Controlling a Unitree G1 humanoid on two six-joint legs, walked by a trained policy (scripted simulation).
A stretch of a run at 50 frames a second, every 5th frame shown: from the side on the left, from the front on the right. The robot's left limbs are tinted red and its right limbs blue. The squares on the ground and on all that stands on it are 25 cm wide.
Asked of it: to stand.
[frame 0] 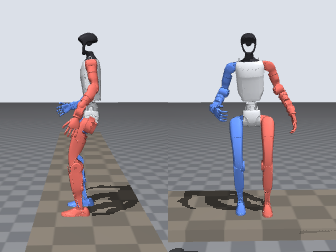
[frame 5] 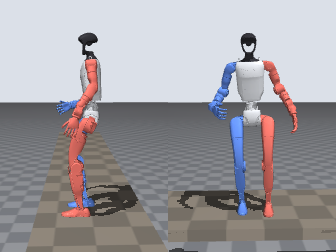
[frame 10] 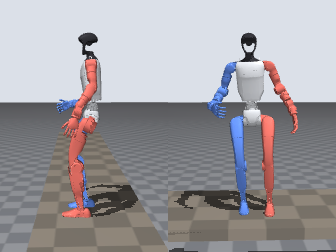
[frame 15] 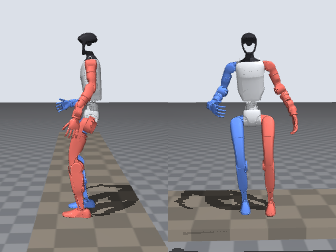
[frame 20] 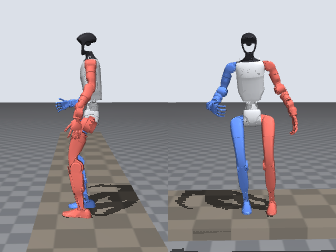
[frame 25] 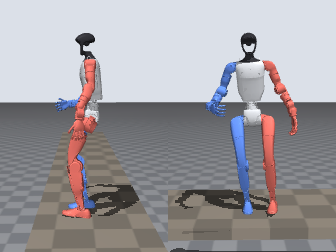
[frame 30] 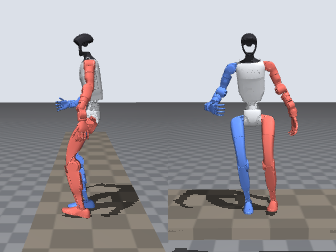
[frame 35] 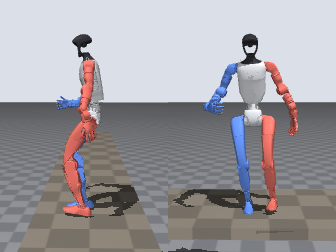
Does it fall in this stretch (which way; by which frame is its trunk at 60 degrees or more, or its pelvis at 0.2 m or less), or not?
no
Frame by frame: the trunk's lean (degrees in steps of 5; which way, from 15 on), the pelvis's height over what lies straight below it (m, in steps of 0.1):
0: 5, 0.8
5: 5, 0.8
10: 5, 0.8
15: 5, 0.8
20: 5, 0.8
25: 10, 0.8
30: 10, 0.8
35: 15 forward, 0.8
